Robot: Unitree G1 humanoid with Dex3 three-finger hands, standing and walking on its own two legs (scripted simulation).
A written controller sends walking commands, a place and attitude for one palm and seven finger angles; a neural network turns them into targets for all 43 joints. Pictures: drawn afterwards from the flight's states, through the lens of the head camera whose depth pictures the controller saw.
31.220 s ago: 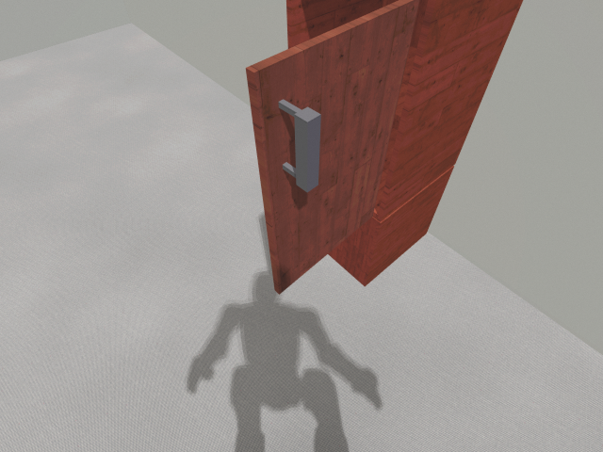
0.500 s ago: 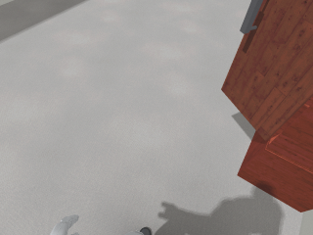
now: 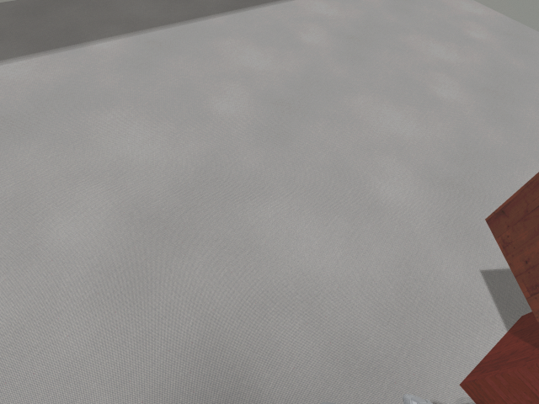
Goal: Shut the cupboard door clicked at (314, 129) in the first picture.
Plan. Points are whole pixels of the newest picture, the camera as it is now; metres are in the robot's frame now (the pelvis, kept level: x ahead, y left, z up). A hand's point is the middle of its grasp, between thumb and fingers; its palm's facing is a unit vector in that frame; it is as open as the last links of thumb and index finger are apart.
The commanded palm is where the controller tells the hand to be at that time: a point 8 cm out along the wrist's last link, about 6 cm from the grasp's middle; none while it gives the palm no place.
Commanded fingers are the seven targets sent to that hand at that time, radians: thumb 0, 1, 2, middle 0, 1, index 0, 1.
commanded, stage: walk to a spot facing it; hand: left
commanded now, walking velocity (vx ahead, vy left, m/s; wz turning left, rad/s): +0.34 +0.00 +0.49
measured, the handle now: out of the picture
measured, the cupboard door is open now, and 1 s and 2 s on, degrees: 57 57 57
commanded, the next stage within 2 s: turn to face it in 0.82 s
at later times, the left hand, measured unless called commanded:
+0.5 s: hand (183, 300) +0.29 +0.17 -0.14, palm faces +0.20 -0.95 -0.23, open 7.4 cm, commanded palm none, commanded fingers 0.00 0.90 0.90 -0.20 -0.30 -0.20 -0.30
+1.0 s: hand (139, 287) +0.32 +0.27 -0.18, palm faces +0.55 -0.81 -0.21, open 7.4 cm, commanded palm none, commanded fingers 0.00 0.90 0.90 -0.20 -0.30 -0.20 -0.30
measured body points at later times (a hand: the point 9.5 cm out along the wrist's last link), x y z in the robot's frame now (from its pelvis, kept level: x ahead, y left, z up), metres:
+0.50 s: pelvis +0.21 -0.03 +0.01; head +0.26 -0.04 +0.45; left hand +0.28 +0.22 -0.12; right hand +0.23 -0.28 -0.15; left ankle +0.07 +0.07 -0.62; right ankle +0.28 -0.13 -0.72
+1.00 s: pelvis +0.39 +0.07 +0.00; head +0.43 +0.12 +0.44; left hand +0.30 +0.31 -0.16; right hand +0.63 -0.08 -0.12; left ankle +0.40 +0.16 -0.72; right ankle +0.41 -0.09 -0.63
